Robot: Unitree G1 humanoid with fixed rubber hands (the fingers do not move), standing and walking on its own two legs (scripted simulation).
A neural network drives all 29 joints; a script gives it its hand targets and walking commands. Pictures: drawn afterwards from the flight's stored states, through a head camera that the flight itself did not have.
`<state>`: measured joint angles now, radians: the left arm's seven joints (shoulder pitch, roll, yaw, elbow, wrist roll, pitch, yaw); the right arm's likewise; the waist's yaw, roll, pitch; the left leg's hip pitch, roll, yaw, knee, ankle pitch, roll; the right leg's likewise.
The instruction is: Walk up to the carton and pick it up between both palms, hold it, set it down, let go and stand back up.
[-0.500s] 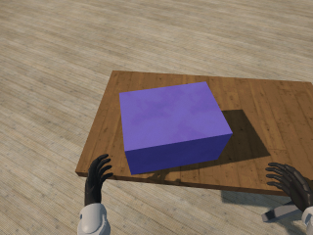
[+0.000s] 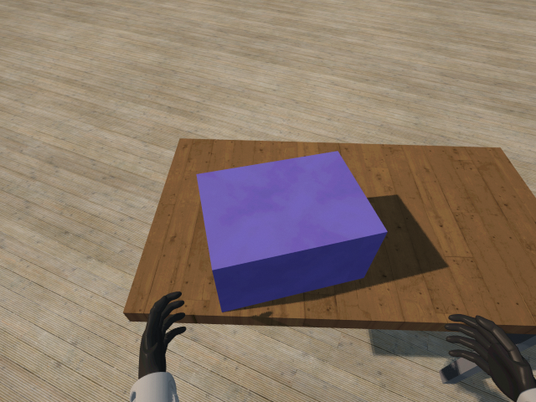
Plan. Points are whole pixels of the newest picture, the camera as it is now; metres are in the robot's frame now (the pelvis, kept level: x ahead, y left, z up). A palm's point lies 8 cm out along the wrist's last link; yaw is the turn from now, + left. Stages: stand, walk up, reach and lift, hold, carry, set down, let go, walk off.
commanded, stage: set down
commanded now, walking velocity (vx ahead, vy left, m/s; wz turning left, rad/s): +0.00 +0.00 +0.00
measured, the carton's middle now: (282, 227) +0.45 +0.00 -0.05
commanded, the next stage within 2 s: none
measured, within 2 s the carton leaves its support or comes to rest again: neither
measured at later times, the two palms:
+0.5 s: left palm (143, 378) +0.16 +0.19 -0.02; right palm (495, 379) +0.18 -0.30 -0.03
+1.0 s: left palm (136, 388) +0.15 +0.20 -0.04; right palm (465, 392) +0.17 -0.27 -0.05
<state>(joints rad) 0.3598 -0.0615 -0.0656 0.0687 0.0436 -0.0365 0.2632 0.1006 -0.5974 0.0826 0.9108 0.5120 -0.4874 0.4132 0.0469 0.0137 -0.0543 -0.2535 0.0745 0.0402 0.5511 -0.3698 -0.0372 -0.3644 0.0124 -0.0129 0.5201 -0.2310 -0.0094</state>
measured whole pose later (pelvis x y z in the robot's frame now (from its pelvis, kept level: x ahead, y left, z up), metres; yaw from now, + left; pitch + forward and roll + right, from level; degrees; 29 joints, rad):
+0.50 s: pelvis +0.00 +0.00 +0.00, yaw +1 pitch +2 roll -1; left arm 0.39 -0.01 -0.03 0.13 0.08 -0.02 0.19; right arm 0.14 -0.52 0.05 0.90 0.42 -0.45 0.34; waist 0.04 -0.01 -0.03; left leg -0.19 0.07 0.02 0.50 -0.35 -0.04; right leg -0.28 0.01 -0.04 0.45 -0.21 0.00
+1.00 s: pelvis -0.01 +0.00 +0.01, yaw +2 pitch -1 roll -1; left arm 0.29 0.05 0.00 0.29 0.06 0.03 0.15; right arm 0.15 -0.38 0.00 0.80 0.24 -0.32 0.25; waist 0.03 -0.01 0.03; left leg -0.13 0.06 0.01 0.46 -0.32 -0.03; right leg -0.22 0.00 -0.04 0.42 -0.19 0.00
